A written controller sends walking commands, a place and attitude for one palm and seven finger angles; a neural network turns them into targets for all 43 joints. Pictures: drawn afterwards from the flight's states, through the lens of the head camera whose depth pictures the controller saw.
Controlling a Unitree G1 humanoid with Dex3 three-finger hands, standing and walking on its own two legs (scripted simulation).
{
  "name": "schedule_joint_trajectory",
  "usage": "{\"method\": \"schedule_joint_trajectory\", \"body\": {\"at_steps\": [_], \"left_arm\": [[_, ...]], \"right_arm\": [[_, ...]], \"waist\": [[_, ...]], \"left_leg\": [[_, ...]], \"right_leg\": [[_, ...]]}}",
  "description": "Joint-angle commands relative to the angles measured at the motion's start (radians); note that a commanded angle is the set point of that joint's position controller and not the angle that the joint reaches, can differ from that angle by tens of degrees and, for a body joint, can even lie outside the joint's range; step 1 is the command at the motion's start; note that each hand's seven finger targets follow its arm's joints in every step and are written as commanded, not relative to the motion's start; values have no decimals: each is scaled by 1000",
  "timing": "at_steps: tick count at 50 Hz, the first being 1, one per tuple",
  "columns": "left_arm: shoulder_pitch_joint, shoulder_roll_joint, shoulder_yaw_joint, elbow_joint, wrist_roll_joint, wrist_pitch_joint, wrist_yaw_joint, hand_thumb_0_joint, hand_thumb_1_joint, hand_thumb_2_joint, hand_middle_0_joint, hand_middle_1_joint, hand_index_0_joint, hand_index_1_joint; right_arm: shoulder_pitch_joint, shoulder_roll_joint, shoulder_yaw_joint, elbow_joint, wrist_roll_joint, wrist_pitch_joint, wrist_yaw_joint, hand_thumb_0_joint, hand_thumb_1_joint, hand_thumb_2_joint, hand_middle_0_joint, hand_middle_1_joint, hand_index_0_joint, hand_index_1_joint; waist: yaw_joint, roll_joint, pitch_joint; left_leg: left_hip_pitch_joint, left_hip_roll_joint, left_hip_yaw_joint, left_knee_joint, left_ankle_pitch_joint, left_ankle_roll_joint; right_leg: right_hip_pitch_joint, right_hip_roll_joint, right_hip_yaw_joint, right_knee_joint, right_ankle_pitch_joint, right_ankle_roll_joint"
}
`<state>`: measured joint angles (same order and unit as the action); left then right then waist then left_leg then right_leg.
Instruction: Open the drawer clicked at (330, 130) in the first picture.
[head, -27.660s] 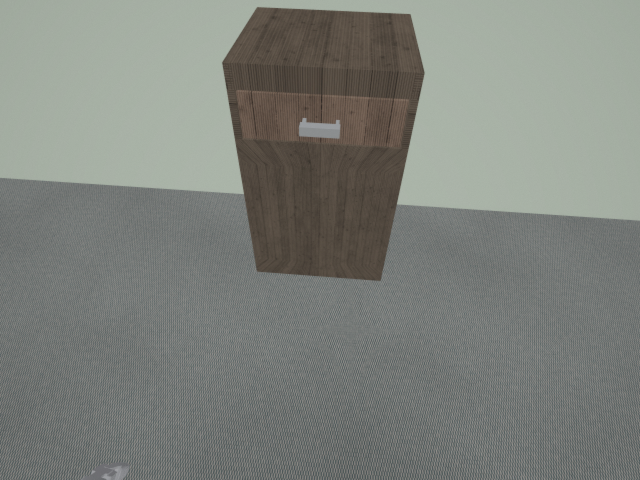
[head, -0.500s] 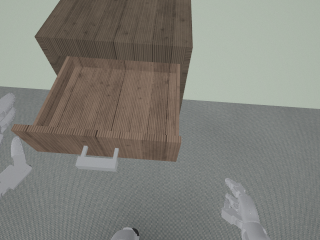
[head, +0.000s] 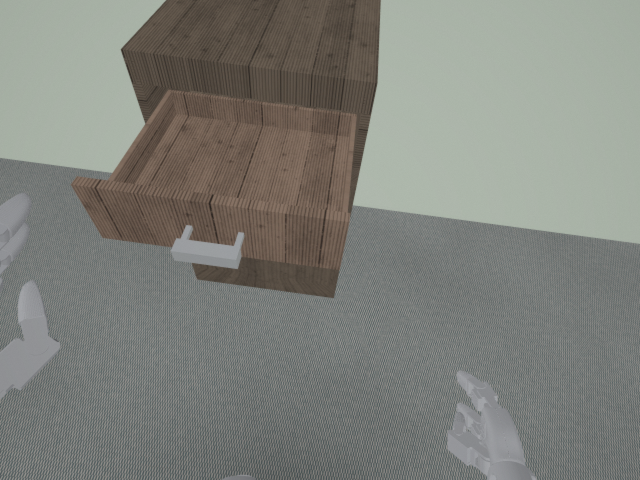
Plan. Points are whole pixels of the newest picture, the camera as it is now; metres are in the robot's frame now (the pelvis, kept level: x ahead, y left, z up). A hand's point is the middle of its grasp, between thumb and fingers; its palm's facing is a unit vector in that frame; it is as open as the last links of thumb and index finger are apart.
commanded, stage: stop stepping back and stand still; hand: left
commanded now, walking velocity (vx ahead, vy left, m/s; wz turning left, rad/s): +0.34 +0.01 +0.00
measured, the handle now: (210, 243) +0.47 +0.21 -0.07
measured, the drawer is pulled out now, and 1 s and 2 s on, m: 0.30 0.30 0.30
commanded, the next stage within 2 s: let the arm hang, fingers relaxed in 0.82 s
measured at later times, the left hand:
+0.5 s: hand out of the picture +0.10 +0.22 +0.19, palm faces +0.35 -0.81 -0.48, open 7.4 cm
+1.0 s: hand (70, 461) +0.13 +0.22 +0.09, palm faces +0.27 -0.85 -0.45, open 7.4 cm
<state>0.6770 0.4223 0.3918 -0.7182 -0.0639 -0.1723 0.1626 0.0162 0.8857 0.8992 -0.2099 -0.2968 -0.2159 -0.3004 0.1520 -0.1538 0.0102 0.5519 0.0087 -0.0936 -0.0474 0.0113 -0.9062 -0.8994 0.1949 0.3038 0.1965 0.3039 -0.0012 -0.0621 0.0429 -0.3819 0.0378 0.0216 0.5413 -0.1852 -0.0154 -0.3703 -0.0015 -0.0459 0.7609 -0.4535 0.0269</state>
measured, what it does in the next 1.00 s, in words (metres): steps on the spot: right foot, then left foot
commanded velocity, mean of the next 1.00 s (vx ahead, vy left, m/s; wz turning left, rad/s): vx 0.13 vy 0.04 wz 0.00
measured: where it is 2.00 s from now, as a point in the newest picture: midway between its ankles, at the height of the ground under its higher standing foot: outside the picture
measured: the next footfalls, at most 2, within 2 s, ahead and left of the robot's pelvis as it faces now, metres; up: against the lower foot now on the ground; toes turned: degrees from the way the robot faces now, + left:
right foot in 0.04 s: +0.01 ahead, -0.11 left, +0.00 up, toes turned -3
left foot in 0.34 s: -0.07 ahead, +0.10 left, +0.00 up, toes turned +5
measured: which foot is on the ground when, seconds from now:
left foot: down 0.00-0.08, up 0.10-0.32, down 0.34-0.60, up 0.62-0.88, down 0.90-1.00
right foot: up 0.00-0.02, down 0.04-0.34, up 0.36-0.56, down 0.58-1.00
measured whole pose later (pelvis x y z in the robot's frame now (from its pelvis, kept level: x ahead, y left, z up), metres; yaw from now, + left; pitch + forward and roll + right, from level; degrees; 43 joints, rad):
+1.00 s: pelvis -0.08 -0.02 +0.00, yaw +6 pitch +2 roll +0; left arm 0.44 0.36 0.20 -0.25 0.02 -0.13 0.07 0.00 0.89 0.90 -0.20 -0.30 -0.21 -0.30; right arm 0.21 -0.28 -0.04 0.69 -0.01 -0.10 -0.01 0.01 -0.91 -0.90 0.19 0.30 0.20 0.30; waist -0.02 0.01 0.00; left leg -0.30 -0.02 0.01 0.52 -0.25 0.02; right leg -0.35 -0.02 -0.07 0.65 -0.37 -0.02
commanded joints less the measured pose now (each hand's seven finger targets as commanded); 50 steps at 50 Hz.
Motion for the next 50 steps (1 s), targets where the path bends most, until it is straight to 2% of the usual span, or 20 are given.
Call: {"method": "schedule_joint_trajectory", "body": {"at_steps": [1, 3, 5, 9, 13, 15, 17, 20, 23, 27, 28, 30, 31, 33, 41, 45, 46, 47, 48, 50], "left_arm": [[-25, 113, 113, -141, 5, -70, 24, 0, 900, 900, -200, -300, -200, -300], [-65, 122, 108, -61, 8, -65, 15, 0, 900, 900, -200, -300, -200, -300], [-113, 104, 67, -8, 3, -41, 4, 0, 900, 900, -200, -300, -200, -300], [-86, 106, 66, 86, 16, -51, -12, 0, 900, 900, -200, -300, -200, -300], [-106, 113, 50, -28, 42, -76, 10, 0, 900, 900, -200, -300, -200, -300], [-81, 125, 64, -130, 40, -92, 22, 0, 900, 900, -200, -300, -200, -300], [-73, 149, 83, -213, 41, -112, 22, 0, 900, 900, -200, -300, -200, -300], [-37, 166, 111, -225, 45, -101, 20, 0, 900, 900, -200, -300, -200, -300], [-3, 120, 84, -147, 33, -88, 19, 0, 900, 900, -200, -300, -200, -300], [-24, 107, 101, 51, 21, -76, 0, 0, 900, 900, -200, -300, -200, -300], [-62, 119, 101, 62, 22, -81, -3, 0, 900, 900, -200, -300, -200, -300], [-86, 145, 125, 100, 13, -81, -5, 0, 900, 900, -200, -300, -200, -300], [-117, 136, 112, 77, 17, -88, -8, 0, 900, 900, -200, -300, -200, -300], [-76, 86, 72, 80, 13, -89, -17, 0, 900, 900, -200, -300, -200, -300], [-64, 130, 62, -149, 38, -101, 21, 0, 900, 900, -200, -300, -200, -300], [-50, 125, 75, -166, 25, -117, 26, 0, 900, 900, -200, -300, -200, -300], [-142, -119, -342, 748, 118, 41, -113, 0, 900, 900, -200, -300, -200, -300], [-164, -144, -304, 776, 116, 155, -132, 0, 900, 900, -200, -300, -200, -300], [-175, -157, -296, 767, 113, 179, -138, 0, 900, 900, -200, -300, -200, -300], [-266, -153, -313, 836, 105, 176, -143, 0, 900, 900, -200, -300, -200, -300]], "right_arm": [[-51, -171, -40, -122, 17, -55, -1, 0, -900, -900, 200, 300, 200, 300], [-54, -159, -40, -115, 16, -33, -1, 0, -900, -900, 200, 300, 200, 300], [-26, -175, -66, -101, 23, -14, -9, 0, -900, -900, 200, 300, 200, 300], [-61, -153, -37, -84, 6, 3, -13, 0, -900, -900, 200, 300, 200, 300], [-70, -146, -35, -87, 4, -44, -33, 0, -900, -900, 200, 300, 200, 300], [-21, -159, -40, -93, -7, -83, -39, 0, -900, -900, 200, 300, 200, 300], [-26, -183, -61, -124, -13, -99, -31, 0, -900, -900, 200, 300, 200, 300], [-1, -144, -53, -81, -15, -113, -13, 0, -900, -900, 200, 300, 200, 300], [1, -165, -54, -71, 6, -114, -6, 0, -900, -900, 200, 300, 200, 300], [-19, -183, -53, -72, 13, -64, -11, 0, -900, -900, 200, 300, 200, 300], [-33, -179, -54, -76, 16, -53, -15, 0, -900, -900, 200, 300, 200, 300], [-21, -171, -61, -82, 21, -36, -13, 0, -900, -900, 200, 300, 200, 300], [-16, -169, -73, -83, 21, -31, -8, 0, -900, -900, 200, 300, 200, 300], [-13, -174, -76, -76, 19, -16, 4, 0, -900, -900, 200, 300, 200, 300], [-34, -145, -42, -104, -11, -43, -24, 0, -900, -900, 200, 300, 200, 300], [-28, -182, -55, -120, -5, -54, -24, 0, -900, -900, 200, 300, 200, 300], [-3, -304, -103, 114, -14, -102, 67, 0, -900, -900, 200, 300, 200, 300], [76, -225, -94, 130, -21, -35, 62, 0, -900, -900, 200, 300, 200, 300], [102, -198, -77, 124, -23, -13, 53, 0, -900, -900, 200, 300, 200, 300], [89, -196, -62, 114, -40, 5, 44, 0, -900, -900, 200, 300, 200, 300]], "waist": [[-11, 237, -104], [-27, 23, -65], [-26, -186, -18], [-42, -110, -21], [-16, -68, -70], [-25, 73, -123], [-8, 388, -150], [-24, 354, -67], [-17, 259, -39], [-16, 190, 4], [-21, 95, -16], [-29, -188, -40], [-16, -206, -59], [-34, -133, -50], [-11, 9, -86], [0, 256, -93], [-66, 227, 9], [-52, 165, -108], [-53, 222, -112], [-32, 72, -139]], "left_leg": [[-138, 102, -80, -171, -421, 65], [-63, -6, 3, 94, -382, 21], [-20, -75, -22, 547, -268, 10], [-33, -20, -22, 477, -155, 23], [88, -28, 46, -31, -248, 71], [179, -20, 33, -296, -171, 89], [330, 203, -245, -284, 52, 143], [265, 256, -297, -291, 158, 196], [232, 191, -118, -196, 292, 150], [5, 161, -71, -144, -33, 118], [-66, 125, -65, -76, -148, 108], [-167, -32, 15, 227, -304, 54], [-140, -41, -3, 377, -333, 44], [-121, -25, -53, 462, -233, 39], [163, -44, 48, -73, -113, 63], [168, 137, -199, -242, 25, 117], [58, 172, -251, -105, 260, 131], [149, 189, -230, -116, 377, 149], [139, 184, -234, -118, 422, 161], [139, 188, -261, -90, 521, 185]], "right_leg": [[289, 4, -51, -282, 89, -7], [136, -114, 99, -488, -23, -70], [-145, -341, 428, -672, -302, -184], [-136, -262, 157, -582, -125, -145], [32, -242, 185, -543, -130, -135], [149, -150, 141, -389, -4, -100], [-16, -5, -13, -34, 64, -43], [-164, -20, 11, 204, -20, -29], [-52, -13, -46, -25, 39, -27], [223, -2, -72, -305, 158, -31], [312, -38, 1, -359, 170, -43], [297, -267, 405, -550, 19, -143], [230, -342, 474, -627, -135, -174], [150, -305, 400, -612, -96, -112], [107, -244, 191, -576, -36, -130], [164, -65, 55, -293, 199, -39], [-19, -84, -44, -57, 315, -28], [-2, -77, 35, -77, 88, -34], [-16, -43, 29, -15, -19, -29], [-16, -23, 56, 12, -36, -31]]}}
